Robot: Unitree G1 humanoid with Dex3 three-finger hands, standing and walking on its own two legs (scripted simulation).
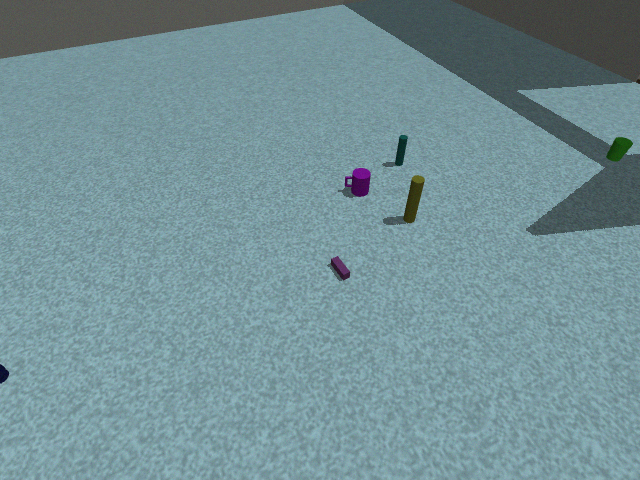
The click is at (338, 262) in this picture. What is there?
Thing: small brick
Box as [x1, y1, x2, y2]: [331, 256, 349, 279]
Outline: 332,258 331,264 342,279 349,277 349,271 337,256
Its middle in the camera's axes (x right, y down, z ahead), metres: +0.09 +0.10 +1.58
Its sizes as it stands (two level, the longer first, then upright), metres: 0.097 0.032 0.037
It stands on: the floor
